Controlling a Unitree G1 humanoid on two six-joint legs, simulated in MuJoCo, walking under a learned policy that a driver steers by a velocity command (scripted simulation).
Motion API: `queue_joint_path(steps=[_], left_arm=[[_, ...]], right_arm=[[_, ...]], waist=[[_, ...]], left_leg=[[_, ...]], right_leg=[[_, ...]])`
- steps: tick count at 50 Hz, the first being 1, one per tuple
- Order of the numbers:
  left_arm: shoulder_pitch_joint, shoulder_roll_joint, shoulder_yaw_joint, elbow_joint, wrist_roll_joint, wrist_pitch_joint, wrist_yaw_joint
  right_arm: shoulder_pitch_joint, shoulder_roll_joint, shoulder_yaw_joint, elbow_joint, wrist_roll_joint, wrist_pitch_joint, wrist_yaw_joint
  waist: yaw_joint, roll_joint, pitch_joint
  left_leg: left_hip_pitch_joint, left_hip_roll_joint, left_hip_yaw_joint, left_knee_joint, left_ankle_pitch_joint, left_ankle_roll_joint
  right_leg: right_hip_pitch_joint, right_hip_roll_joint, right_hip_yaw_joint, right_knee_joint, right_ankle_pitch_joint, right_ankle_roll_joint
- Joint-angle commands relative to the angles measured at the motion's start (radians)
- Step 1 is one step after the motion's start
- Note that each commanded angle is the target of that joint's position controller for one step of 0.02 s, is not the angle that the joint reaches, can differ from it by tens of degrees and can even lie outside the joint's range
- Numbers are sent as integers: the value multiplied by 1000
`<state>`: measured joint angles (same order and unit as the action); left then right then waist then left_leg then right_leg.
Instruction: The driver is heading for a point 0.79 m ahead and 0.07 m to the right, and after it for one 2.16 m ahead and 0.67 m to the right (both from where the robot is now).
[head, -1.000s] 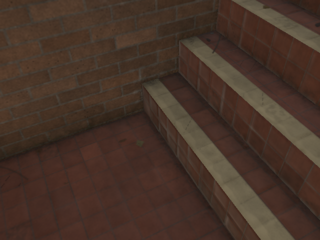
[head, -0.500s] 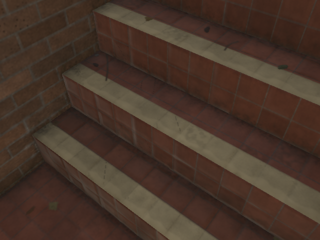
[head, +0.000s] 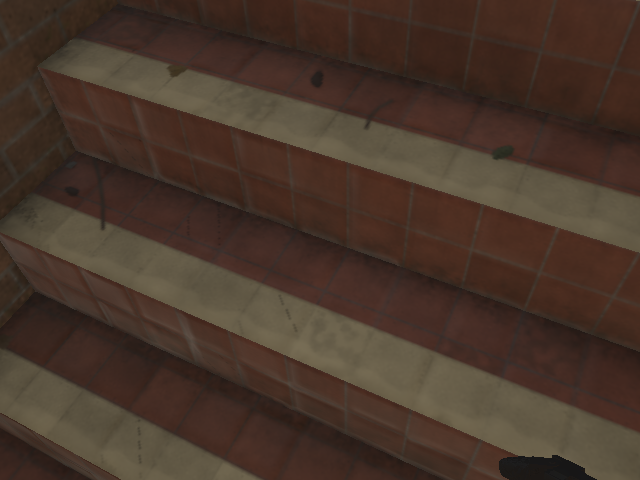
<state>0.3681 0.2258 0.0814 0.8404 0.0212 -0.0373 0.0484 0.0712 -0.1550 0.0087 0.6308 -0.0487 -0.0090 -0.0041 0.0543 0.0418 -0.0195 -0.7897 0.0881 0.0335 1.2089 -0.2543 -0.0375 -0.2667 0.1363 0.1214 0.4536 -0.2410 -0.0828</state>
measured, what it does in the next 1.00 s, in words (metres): climbs: left foot, then right foot 0.20 m higher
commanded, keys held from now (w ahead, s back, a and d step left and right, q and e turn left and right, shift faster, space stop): w+e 0.16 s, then w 0.66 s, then no key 0.18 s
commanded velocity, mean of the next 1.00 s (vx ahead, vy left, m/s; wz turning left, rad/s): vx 0.47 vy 0.00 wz -0.24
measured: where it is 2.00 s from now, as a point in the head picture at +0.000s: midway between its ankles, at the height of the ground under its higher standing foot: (372, 343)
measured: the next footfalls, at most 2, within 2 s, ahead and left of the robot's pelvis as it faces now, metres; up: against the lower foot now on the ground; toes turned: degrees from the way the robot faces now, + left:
left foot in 0.10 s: +0.15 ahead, +0.13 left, +0.00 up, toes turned +0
right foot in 0.62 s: +0.19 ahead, -0.14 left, +0.21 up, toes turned -25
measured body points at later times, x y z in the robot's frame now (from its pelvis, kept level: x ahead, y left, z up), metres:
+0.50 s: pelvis +0.10 +0.02 +0.01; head +0.14 +0.03 +0.46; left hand +0.42 +0.09 -0.03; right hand -0.01 -0.20 -0.12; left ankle +0.11 +0.13 -0.74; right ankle +0.12 -0.12 -0.39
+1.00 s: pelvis +0.23 -0.05 +0.19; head +0.23 -0.07 +0.64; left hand +0.35 +0.17 +0.06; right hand +0.33 -0.32 +0.08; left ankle +0.30 +0.06 -0.25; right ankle +0.15 -0.13 -0.53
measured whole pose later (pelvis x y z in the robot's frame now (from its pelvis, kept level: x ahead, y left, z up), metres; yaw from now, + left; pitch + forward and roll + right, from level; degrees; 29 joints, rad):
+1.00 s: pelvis +0.23 -0.05 +0.19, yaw -14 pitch +0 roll +0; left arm 0.34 0.18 0.03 0.86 0.10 -0.09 0.04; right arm 0.16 -0.17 -0.04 0.65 -0.03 0.06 -0.04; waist -0.01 0.03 -0.02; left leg -1.10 -0.18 -0.07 2.06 -0.21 0.03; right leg -0.21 -0.06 -0.18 0.65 -0.45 -0.04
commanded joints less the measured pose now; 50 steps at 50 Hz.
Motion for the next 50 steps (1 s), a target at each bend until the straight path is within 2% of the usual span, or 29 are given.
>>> queue_joint_path(steps=[1, 4, 5, 6, 7, 8, 9, 10, 11, 13, 20, 26, 28, 29, 30, 31, 32, 33, 34, 35, 36, 37, 38, 40, 43, 45, 46, 49, 50], left_arm=[[-91, 99, 27, -114, 9, -8, 2], [-155, 94, 32, -149, 10, -26, -22], [-197, 68, 30, -169, -3, -32, -38], [-218, -1, 21, -210, -6, -43, -43], [-41, -89, 4, -239, -22, -38, -22], [26, -24, 12, -217, 11, -11, -3], [-67, -18, 14, -231, 54, 10, 10], [-164, -49, 2, -284, 77, 24, 16], [-232, -45, -12, -324, 79, 32, 4], [-308, -82, -39, -369, 52, 50, -10], [-504, -134, -81, -488, 29, 65, 5], [-622, -164, -102, -580, 32, 68, -23], [-593, -230, -148, -569, -3, 54, -44], [-518, -213, -135, -527, -34, 63, -30], [-362, -174, -105, -407, -19, 77, -20], [-210, -134, -88, -361, -16, 71, -12], [-122, -60, -60, -380, -4, 54, 4], [-12, 70, -18, -373, 16, 63, 20], [1, 165, 16, -312, 9, 80, 28], [-61, 189, 29, -302, 0, 65, 20], [-198, 130, 8, -301, 59, 50, 35], [-265, 40, -22, -250, 58, 38, 28], [-288, -39, -42, -179, 64, 29, 10], [-283, -106, -63, -111, 64, 11, -16], [-221, -40, -50, -64, 57, -34, -9], [-213, 18, -37, -73, 46, -57, 12], [-156, 62, -18, -49, 55, -75, 19], [-54, 119, 9, -46, 63, -91, 29], [-2, -39, -100, 1, 138, -40, -91]], right_arm=[[7, -38, 0, -82, 36, -10, -21], [223, -103, -38, -34, 54, -34, -61], [304, -113, -46, 1, 30, -59, -64], [381, -150, -56, 42, 17, -76, -57], [371, -235, -75, 37, -12, -63, -38], [242, -232, -90, -18, -19, -43, -36], [134, -138, -74, -44, -7, -31, -35], [80, -81, -54, -23, 0, -35, -36], [111, -64, -43, 21, 8, -48, -36], [257, -75, -42, 121, 1, -66, -32], [374, -139, -58, 242, 19, -100, -10], [409, -154, -77, 266, 9, -66, -70], [331, -170, -87, 209, 30, -32, -99], [355, -190, -96, 210, 29, -21, -88], [419, -217, -91, 213, 48, -26, -71], [395, -254, -93, 218, 56, -41, -45], [295, -254, -94, 165, 88, -57, -16], [223, -264, -103, 93, 97, -73, 20], [124, -165, -105, 44, 61, -76, 55], [137, -41, -93, 39, 9, -67, 49], [100, -15, -87, -10, 13, -43, 27], [134, 26, -73, -22, 0, -16, -1], [239, 36, -63, 0, -11, 4, -17], [286, -32, -72, 24, -17, 43, -24], [117, -60, -62, -13, 22, 58, -30], [119, -101, -73, -10, 25, 62, -39], [157, -83, -81, 2, 15, 65, -57], [135, -93, -93, -7, -21, 75, -60], [-88, -75, 4, -62, 76, 75, 3]], waist=[[-50, -168, -92], [-158, -152, -168], [-201, -60, -129], [-201, 104, -123], [-78, 339, -234], [-28, 193, -312], [-19, 90, -218], [8, 76, -80], [10, -11, 31], [-25, -48, 76], [-59, 6, 70], [-76, 52, -17], [-69, 60, -78], [-68, 111, -105], [-74, 78, -216], [2, 152, -310], [107, 160, -380], [161, -113, -444], [149, -383, -365], [89, -225, -302], [11, -117, -245], [-93, -92, -90], [-184, -128, -12], [-228, -135, 7], [-173, -103, 154], [-174, -49, 168], [-161, -107, 96], [-112, -85, 57], [52, -197, 1]], left_leg=[[306, -48, 22, -325, 61, 23], [529, -84, 47, -700, 251, 55], [644, -87, 80, -865, 316, 47], [878, 81, -81, -832, 658, 62], [990, 375, -399, -769, 1142, 160], [882, 428, -497, -859, 570, 272], [710, 365, -475, -958, -69, 285], [594, 308, -409, -1005, -316, 259], [491, 257, -297, -995, -289, 228], [479, 211, -173, -973, -189, 199], [642, 240, -131, -1056, -278, 212], [813, 179, -64, -1133, 7, 249], [675, 159, 44, -1267, 309, 273], [706, 150, 77, -1226, 589, 297], [785, 178, 118, -1065, 1210, 305], [831, 189, 132, -855, 1621, 279], [636, 154, 79, -612, 1669, 211], [488, 73, 48, -305, 1200, 158], [137, -133, -93, 110, 195, 118], [-50, -195, -330, 558, 82, 92], [-163, -220, -281, 850, 84, 91], [-236, -196, -250, 872, 78, 89], [-265, -191, -237, 910, 71, 89], [-211, -223, -147, 1008, 120, 71], [-239, -233, -153, 869, 135, 61], [-169, -241, -111, 680, 156, 39], [-209, -278, -33, 869, 97, 43], [-397, -232, -145, 881, -29, 43], [-715, -295, -354, 1036, 125, 132]], right_leg=[[-32, -209, 166, -92, 599, -139], [102, -192, 203, 100, 864, -99], [37, -113, 130, 323, 775, -68], [-289, -23, 47, 656, 145, -15], [-537, 81, -24, 1102, -300, 34], [-578, -5, -27, 1397, -278, 46], [-623, -44, -56, 1610, -209, 50], [-736, -56, -73, 1777, -203, 52], [-790, -81, -18, 1768, -161, 46], [-869, -60, -24, 1839, -123, 27], [-1171, -78, -11, 1958, -195, 5], [-1089, -245, -158, 1588, -183, 34], [-604, -228, -212, 1020, -487, -13], [-445, -162, -262, 870, -567, -20], [-284, -40, -426, 931, -580, -26], [-140, -1, -376, 783, -416, -47], [56, -113, 3, 685, -334, -115], [145, -284, 411, 324, -501, -153], [198, -375, 816, -98, -553, -168], [175, -466, 802, -142, -423, -148], [133, -470, 536, 58, -254, -118], [1, -376, 257, 220, -97, -21], [-59, -324, 89, 248, -95, 26], [-159, -330, -25, 196, -133, 49], [-292, -358, -85, 19, -37, 16], [-294, -366, -141, -45, 72, -6], [-168, -406, -99, -47, 195, -64], [169, -452, -60, -60, 297, -72], [245, -481, 76, -25, 511, -284]])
